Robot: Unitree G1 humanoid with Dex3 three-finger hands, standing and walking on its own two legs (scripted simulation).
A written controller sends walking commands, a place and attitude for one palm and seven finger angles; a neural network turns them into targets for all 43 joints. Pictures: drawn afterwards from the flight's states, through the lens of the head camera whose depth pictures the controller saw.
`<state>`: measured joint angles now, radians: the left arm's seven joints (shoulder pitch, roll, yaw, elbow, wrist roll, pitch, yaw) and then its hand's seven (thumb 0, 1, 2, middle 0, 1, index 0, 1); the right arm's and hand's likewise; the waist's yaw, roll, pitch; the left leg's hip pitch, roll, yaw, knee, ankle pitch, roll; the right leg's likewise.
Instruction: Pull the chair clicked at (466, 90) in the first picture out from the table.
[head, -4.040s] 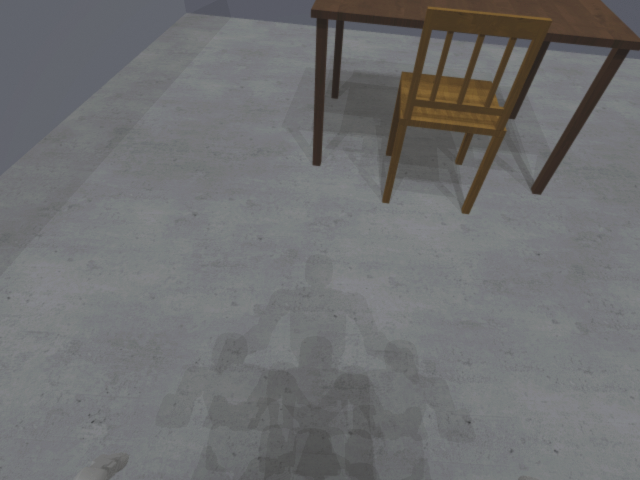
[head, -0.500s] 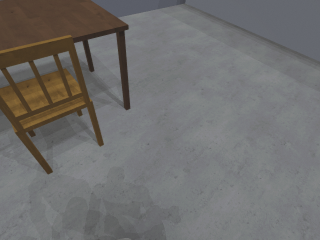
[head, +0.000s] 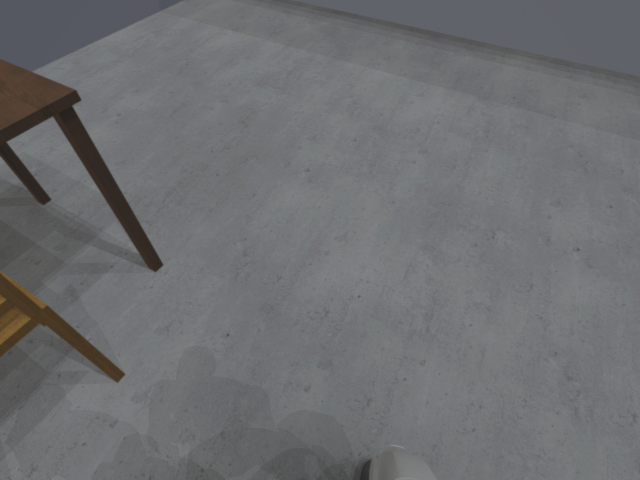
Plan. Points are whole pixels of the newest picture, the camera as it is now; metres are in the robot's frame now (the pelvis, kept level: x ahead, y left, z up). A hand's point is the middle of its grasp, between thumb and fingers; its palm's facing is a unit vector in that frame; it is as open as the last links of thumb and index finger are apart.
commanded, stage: turn to face it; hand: left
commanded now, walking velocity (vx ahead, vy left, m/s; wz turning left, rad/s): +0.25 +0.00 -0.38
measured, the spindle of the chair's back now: out of the picture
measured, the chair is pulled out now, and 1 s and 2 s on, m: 0.00 0.00 0.00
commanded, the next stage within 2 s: take the last steps up to it in 1.96 s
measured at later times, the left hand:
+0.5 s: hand (223, 446) +0.20 +0.15 -0.16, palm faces +0.18 -0.97 -0.19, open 7.2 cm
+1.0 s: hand (184, 452) +0.19 +0.20 -0.14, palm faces +0.42 -0.86 -0.28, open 7.4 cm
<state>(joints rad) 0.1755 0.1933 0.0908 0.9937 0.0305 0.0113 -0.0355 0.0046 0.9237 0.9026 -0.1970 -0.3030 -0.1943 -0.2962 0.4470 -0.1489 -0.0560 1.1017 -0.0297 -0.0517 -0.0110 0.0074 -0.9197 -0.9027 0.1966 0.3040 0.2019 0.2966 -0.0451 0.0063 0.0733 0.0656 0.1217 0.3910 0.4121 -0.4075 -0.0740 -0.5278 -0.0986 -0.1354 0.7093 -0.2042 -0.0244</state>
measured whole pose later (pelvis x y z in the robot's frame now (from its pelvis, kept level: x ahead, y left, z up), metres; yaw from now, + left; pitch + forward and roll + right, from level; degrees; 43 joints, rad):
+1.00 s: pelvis +0.15 -0.04 +0.01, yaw +24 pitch +1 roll +0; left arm 0.12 0.23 0.07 0.89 0.00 0.04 0.02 0.00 0.91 0.90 -0.20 -0.30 -0.20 -0.30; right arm 0.20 -0.22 -0.07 0.93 -0.02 0.04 0.01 0.01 -0.91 -0.90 0.20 0.30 0.21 0.30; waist -0.04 0.03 0.06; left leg -0.32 -0.02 -0.06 0.54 -0.24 0.00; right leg -0.34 -0.05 -0.03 0.72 -0.40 0.09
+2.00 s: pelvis +0.13 -0.06 +0.00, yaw +53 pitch -1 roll +1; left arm 0.15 0.18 0.04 0.92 0.01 0.01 0.02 0.00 0.91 0.90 -0.20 -0.30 -0.20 -0.30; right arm 0.24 -0.21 -0.05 0.97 -0.01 0.05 0.00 0.01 -0.91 -0.90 0.20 0.30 0.21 0.30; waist -0.03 0.04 0.05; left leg -0.28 -0.04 -0.04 0.60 -0.33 0.01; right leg -0.23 -0.03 -0.08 0.57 -0.31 0.00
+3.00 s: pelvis +0.21 +0.13 -0.02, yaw +56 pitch -2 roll +1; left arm 0.08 0.18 0.06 0.99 0.02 -0.06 -0.02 0.00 0.91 0.90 -0.20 -0.30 -0.20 -0.30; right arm 0.49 -0.12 -0.03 1.19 -0.01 -0.03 -0.02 0.01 -0.91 -0.90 0.20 0.30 0.20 0.30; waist -0.05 0.01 0.10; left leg 0.02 0.05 0.13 0.70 -0.52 0.00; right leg -0.43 -0.03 -0.15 0.65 -0.17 -0.08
